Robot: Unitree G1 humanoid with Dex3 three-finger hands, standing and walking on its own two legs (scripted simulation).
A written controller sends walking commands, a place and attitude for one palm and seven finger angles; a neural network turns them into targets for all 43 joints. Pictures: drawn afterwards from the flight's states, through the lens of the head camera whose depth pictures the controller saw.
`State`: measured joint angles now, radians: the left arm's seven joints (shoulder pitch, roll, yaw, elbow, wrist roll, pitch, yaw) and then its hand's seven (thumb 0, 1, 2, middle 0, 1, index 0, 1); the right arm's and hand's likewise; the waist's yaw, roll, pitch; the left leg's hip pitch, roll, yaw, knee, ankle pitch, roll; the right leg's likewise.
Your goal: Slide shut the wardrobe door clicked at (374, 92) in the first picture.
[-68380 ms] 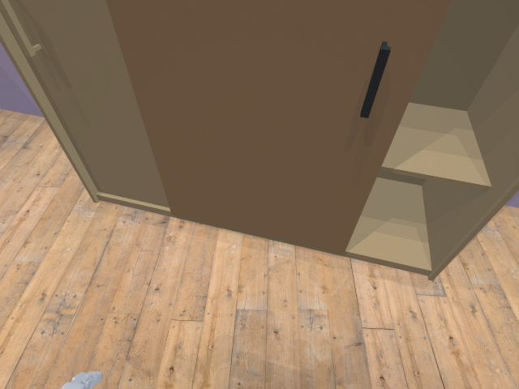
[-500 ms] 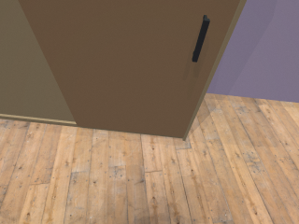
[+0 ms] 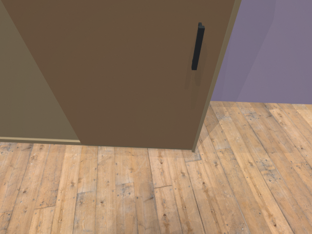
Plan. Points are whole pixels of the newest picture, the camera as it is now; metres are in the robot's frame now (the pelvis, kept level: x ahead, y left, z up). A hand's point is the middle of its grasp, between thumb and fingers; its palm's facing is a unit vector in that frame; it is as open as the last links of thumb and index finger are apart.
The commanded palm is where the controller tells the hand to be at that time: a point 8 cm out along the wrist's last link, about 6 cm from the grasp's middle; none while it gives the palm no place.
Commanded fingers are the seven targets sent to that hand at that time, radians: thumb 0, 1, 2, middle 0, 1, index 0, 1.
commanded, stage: let the arm hang, fingers relaxed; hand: left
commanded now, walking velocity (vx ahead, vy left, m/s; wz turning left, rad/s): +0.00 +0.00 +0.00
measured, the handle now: (197, 47) +0.76 -0.13 +0.09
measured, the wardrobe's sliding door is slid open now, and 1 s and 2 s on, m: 0.00 0.00 0.00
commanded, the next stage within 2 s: look to check the result in 0.14 s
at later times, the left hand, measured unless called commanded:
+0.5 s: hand out of the picture +0.03 +0.15 -0.17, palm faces +0.02 -0.98 -0.20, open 7.3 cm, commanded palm none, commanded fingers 0.00 0.90 0.90 -0.20 -0.30 -0.20 -0.30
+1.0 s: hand out of the picture +0.05 +0.15 -0.17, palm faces +0.02 -0.98 -0.21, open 7.3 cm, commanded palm none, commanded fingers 0.00 0.90 0.90 -0.20 -0.30 -0.20 -0.30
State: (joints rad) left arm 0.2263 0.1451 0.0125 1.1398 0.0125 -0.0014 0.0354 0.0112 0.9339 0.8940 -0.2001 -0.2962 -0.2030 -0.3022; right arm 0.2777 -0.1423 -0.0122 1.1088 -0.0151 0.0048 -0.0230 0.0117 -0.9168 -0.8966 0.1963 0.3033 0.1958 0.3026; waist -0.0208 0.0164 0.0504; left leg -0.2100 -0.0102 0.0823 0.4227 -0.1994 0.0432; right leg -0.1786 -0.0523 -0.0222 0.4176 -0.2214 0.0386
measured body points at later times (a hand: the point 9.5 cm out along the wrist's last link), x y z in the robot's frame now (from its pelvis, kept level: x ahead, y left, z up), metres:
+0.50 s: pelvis +0.02 -0.02 +0.00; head +0.04 -0.02 +0.45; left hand +0.03 +0.21 -0.16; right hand +0.03 -0.24 -0.16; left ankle +0.02 +0.09 -0.74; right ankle +0.00 -0.14 -0.74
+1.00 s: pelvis +0.03 -0.02 +0.00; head +0.05 -0.03 +0.45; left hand +0.05 +0.21 -0.16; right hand +0.03 -0.25 -0.16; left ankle +0.02 +0.09 -0.74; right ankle +0.00 -0.14 -0.74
